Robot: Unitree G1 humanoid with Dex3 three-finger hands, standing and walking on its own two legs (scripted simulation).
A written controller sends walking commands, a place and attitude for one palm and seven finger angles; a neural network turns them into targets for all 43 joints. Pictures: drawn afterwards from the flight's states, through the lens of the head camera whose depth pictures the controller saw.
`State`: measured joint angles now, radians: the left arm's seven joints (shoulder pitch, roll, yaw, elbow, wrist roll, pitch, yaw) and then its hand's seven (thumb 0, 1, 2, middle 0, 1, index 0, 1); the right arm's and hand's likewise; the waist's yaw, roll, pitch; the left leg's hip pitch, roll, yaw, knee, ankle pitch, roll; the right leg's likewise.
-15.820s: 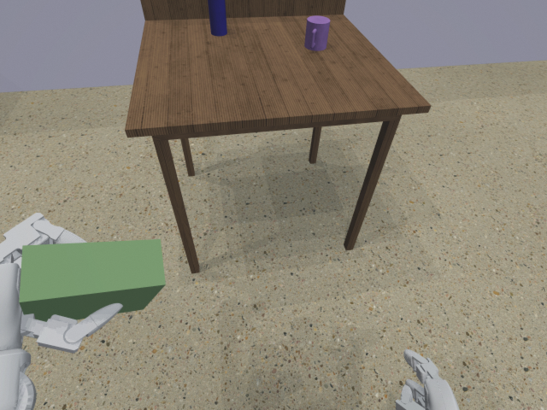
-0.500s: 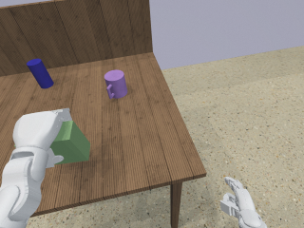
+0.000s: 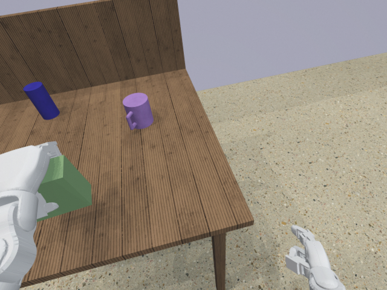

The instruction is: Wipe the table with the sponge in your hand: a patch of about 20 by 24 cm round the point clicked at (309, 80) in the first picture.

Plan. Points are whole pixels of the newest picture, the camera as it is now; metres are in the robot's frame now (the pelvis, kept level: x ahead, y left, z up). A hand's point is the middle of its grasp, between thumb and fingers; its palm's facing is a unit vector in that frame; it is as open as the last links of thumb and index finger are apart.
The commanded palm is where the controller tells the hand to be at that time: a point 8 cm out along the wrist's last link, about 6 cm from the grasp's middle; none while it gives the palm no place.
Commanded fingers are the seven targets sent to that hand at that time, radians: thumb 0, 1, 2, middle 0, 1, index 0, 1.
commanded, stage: move the sponge above the wiping area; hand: left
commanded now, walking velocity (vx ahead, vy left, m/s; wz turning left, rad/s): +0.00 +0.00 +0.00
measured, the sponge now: (53, 195) +0.23 +0.34 +0.10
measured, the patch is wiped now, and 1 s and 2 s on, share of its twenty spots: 0.00 0.00 0.00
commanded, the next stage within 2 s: none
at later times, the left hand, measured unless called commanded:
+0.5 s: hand (36, 188) +0.22 +0.34 +0.14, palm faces +0.08 -0.04 -1.00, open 9.4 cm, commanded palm +0.19 +0.31 +0.18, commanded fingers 0.00 0.10 1.30 -1.20 -1.60 -1.20 -1.60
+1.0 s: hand (55, 205) +0.21 +0.32 +0.10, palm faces -0.08 -0.13 -0.99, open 9.4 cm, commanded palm +0.19 +0.31 +0.18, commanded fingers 0.00 0.10 1.30 -1.20 -1.60 -1.20 -1.60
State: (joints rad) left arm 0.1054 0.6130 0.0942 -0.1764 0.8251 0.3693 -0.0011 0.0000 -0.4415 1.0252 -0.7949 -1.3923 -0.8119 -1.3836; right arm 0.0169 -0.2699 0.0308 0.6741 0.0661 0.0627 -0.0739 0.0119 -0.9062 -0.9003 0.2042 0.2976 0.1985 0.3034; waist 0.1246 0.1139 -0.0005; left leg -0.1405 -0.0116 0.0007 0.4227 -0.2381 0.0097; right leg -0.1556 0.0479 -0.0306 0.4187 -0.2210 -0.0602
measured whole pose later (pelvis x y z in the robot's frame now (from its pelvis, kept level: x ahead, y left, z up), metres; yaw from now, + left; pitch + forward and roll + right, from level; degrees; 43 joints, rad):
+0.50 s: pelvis -0.01 +0.00 +0.00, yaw +0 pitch -2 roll +0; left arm 0.09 0.60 0.09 -0.12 0.80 0.46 -0.04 0.00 -0.44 1.03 -0.79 -1.40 -0.81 -1.39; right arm 0.00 -0.28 0.04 0.66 0.08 0.06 -0.08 0.01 -0.91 -0.90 0.21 0.30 0.20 0.30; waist 0.10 0.13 0.00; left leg -0.16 -0.02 0.00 0.42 -0.22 0.02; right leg -0.17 0.04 -0.03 0.43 -0.21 -0.05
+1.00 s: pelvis -0.01 +0.02 +0.00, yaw +1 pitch -2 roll +0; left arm 0.15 0.55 -0.01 -0.19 0.82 0.43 -0.13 0.00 -0.44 1.03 -0.79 -1.41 -0.81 -1.40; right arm 0.01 -0.28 0.04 0.64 0.07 0.05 -0.07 0.01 -0.91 -0.90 0.21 0.30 0.20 0.30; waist 0.11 0.13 0.01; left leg -0.17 -0.04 -0.01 0.42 -0.22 0.04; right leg -0.18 0.02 -0.03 0.42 -0.21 -0.04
